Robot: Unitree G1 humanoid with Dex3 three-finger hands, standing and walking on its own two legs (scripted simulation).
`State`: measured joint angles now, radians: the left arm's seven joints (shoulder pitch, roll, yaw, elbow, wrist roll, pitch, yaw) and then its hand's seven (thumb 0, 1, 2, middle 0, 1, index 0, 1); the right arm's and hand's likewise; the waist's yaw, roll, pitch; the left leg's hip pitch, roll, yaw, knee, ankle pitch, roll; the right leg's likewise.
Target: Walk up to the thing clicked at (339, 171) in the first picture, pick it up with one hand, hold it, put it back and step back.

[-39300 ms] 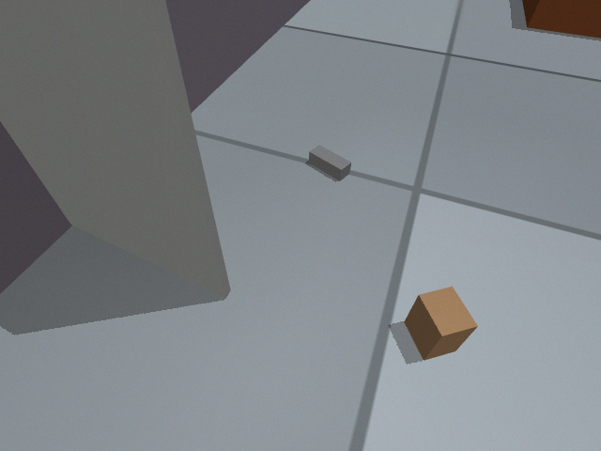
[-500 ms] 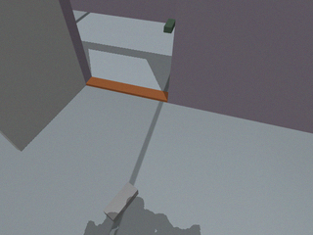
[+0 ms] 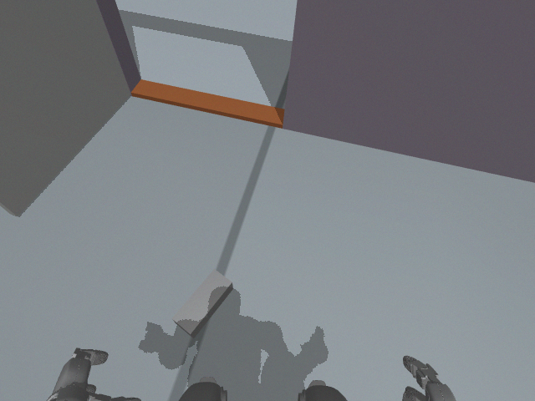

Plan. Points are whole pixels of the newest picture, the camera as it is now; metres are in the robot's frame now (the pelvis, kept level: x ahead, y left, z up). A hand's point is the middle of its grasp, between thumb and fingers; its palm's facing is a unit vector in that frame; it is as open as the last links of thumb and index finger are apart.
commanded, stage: rise first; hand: left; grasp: from above
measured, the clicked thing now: (204, 302) +0.44 +0.20 -0.69
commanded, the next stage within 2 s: none
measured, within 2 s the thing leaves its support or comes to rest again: neither
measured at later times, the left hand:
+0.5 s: hand (119, 376) +0.18 +0.28 -0.28, palm faces -0.23 -0.59 -0.77, open 14.2 cm
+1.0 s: hand (157, 323) +0.32 +0.27 -0.44, palm faces -0.17 -0.33 -0.93, open 14.2 cm
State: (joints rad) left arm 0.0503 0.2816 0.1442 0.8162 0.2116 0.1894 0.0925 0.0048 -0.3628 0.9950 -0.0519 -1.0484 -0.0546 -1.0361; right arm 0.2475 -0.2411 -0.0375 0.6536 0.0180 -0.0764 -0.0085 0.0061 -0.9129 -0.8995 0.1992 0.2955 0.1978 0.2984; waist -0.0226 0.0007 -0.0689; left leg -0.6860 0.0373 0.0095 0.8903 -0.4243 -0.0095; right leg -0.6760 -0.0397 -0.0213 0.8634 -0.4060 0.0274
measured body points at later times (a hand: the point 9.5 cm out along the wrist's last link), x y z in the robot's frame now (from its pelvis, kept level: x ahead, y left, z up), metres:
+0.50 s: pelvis -0.02 +0.00 -0.11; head +0.12 +0.01 +0.32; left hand +0.19 +0.31 -0.23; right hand +0.16 -0.26 -0.22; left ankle +0.00 +0.12 -0.69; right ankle +0.01 -0.14 -0.69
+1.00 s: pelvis -0.09 -0.01 -0.30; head +0.12 +0.01 +0.10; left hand +0.33 +0.29 -0.39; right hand +0.00 -0.27 -0.44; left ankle +0.00 +0.12 -0.69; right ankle +0.01 -0.14 -0.69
